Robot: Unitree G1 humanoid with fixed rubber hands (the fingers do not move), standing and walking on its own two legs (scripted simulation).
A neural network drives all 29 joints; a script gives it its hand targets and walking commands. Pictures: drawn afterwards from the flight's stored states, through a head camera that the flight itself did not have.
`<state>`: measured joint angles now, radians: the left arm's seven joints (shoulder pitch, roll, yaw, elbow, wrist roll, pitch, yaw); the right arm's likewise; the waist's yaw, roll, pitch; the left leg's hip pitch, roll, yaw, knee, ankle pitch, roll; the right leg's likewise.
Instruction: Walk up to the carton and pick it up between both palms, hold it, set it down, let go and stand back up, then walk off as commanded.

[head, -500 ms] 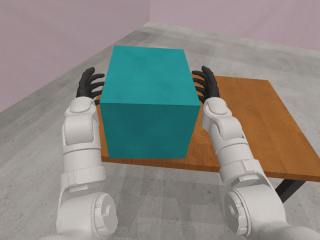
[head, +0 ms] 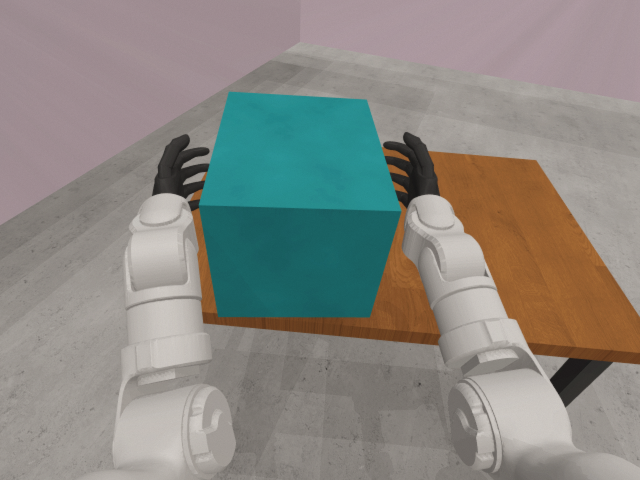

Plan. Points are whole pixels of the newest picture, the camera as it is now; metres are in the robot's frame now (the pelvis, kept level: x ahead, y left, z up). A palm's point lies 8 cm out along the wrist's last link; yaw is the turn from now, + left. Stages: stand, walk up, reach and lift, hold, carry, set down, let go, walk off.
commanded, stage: hold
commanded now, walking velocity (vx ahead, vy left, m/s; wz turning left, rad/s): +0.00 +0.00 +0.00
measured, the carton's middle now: (297, 201) +0.44 +0.01 +0.15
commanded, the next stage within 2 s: set down in 0.64 s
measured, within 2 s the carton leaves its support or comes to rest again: neither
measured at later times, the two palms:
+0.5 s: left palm (173, 201) +0.37 +0.16 +0.20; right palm (420, 197) +0.38 -0.13 +0.20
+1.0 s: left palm (173, 191) +0.38 +0.16 +0.21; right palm (423, 188) +0.38 -0.13 +0.21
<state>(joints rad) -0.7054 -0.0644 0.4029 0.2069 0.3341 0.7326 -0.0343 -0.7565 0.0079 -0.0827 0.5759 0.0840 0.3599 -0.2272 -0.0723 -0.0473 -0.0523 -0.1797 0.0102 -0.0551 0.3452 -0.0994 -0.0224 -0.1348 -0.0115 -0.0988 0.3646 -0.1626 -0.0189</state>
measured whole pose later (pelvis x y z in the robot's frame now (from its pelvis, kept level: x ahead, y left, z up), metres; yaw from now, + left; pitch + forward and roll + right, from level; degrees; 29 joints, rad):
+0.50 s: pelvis +0.00 +0.00 +0.00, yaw +0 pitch -4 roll +0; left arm -0.71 -0.06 0.40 0.20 0.33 0.74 -0.03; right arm -0.76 0.01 -0.08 0.57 0.09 0.36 -0.23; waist -0.07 -0.05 -0.05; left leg -0.18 0.01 -0.06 0.35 -0.10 -0.02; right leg -0.13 -0.01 -0.10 0.36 -0.16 -0.02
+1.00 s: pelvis +0.00 +0.00 +0.00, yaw +0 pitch -4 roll +0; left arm -0.71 -0.06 0.40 0.23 0.35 0.61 -0.04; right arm -0.77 0.05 -0.18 0.59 0.06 0.24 -0.20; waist -0.07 -0.05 -0.05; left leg -0.18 0.01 -0.06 0.35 -0.10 -0.02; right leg -0.13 -0.01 -0.10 0.36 -0.17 -0.02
